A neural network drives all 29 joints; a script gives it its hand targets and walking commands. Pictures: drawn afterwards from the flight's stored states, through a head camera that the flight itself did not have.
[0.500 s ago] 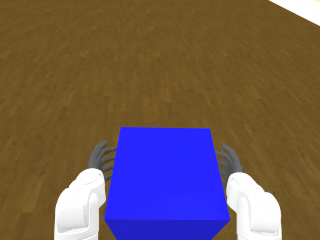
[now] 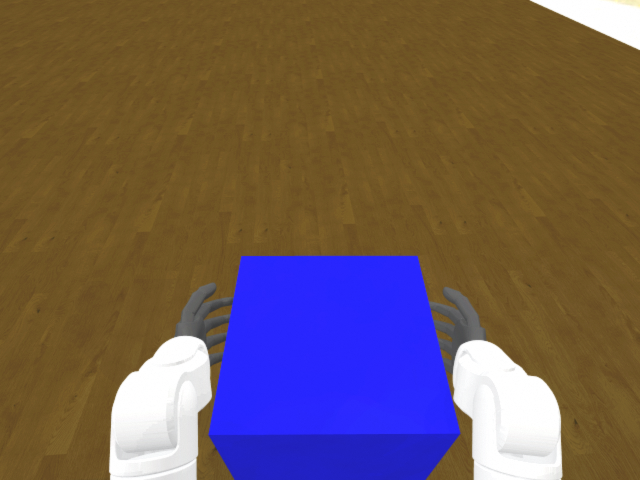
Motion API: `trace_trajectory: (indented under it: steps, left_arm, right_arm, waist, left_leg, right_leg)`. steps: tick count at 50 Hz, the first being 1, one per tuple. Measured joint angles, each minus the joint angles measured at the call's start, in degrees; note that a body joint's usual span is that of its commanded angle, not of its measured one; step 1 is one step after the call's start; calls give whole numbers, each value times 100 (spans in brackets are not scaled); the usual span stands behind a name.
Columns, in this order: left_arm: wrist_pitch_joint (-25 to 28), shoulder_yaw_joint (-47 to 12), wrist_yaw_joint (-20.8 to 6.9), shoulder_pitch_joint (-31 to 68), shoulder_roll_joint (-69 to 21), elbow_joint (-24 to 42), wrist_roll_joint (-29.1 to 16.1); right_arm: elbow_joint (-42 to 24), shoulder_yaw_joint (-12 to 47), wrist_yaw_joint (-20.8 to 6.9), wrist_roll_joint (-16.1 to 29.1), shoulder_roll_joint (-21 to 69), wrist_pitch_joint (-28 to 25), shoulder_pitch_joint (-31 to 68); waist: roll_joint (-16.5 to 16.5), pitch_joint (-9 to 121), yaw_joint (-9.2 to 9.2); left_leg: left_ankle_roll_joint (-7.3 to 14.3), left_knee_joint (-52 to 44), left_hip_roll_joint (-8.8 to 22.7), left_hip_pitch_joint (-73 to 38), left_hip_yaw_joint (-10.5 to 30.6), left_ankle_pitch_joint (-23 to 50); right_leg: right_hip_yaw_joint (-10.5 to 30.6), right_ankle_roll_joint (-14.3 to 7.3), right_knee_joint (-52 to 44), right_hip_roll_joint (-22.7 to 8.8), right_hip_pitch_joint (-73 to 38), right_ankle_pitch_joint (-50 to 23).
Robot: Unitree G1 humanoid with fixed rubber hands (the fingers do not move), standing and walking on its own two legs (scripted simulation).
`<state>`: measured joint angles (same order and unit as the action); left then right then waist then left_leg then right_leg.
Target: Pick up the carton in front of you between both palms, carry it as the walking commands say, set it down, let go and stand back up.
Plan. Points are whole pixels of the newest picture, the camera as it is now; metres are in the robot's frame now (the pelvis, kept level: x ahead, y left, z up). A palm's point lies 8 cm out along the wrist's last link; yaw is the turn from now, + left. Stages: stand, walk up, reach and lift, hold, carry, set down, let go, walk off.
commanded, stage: carry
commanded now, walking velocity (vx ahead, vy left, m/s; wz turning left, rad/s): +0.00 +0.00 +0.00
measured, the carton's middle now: (329, 383) +0.25 +0.00 +0.02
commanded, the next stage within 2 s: hold in 1.50 s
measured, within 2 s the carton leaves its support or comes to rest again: neither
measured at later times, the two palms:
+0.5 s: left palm (189, 375) +0.23 +0.15 +0.09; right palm (466, 378) +0.22 -0.15 +0.09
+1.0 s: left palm (200, 378) +0.25 +0.15 +0.04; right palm (448, 380) +0.25 -0.15 +0.04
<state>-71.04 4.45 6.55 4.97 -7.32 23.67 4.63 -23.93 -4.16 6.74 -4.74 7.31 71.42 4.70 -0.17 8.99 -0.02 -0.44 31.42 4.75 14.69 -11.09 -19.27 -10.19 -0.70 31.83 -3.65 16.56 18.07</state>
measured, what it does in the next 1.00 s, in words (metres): stands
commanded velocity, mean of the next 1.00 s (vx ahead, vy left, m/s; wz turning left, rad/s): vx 0.00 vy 0.00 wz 0.00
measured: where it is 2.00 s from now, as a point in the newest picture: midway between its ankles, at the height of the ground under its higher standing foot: outside the picture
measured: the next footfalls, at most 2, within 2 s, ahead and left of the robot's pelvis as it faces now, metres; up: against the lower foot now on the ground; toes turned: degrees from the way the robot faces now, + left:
none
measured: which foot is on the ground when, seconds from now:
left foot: down 0.00-1.00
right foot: down 0.00-1.00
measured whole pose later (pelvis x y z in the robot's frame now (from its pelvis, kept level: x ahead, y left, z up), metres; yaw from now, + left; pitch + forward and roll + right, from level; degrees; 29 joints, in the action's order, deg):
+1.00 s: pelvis -0.05 +0.00 +0.00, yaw +0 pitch +2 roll +0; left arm -40.3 11.8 0.7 14.5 -8.6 -13.9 15.2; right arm 13.8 -11.6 1.2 -15.3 8.5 40.6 14.2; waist -0.1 5.4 0.1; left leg 0.5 28.9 4.2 16.5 -10.8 -14.1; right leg -10.3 -1.1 28.7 -3.8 17.9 12.5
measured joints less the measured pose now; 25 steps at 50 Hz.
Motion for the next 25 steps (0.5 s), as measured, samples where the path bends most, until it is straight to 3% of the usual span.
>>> trace_trajectory:
  steps: [14,25]
  left_arm:
    - [-48,7,-14,-8,1,-75,29]
    - [461,71,-198,175,-7,-1002,336]
  right_arm:
    - [88,3,-1,-11,-1,37,-8]
    - [992,-78,-173,-297,5,-464,159]
  waist:
    - [-1,26,2]
    - [7,-45,12]
  left_leg:
    - [22,-157,-14,-58,11,181]
    - [57,-233,-29,23,12,355]
  right_leg:
    - [-23,-16,-186,7,-80,-192]
    - [-16,-32,-285,6,-8,-381]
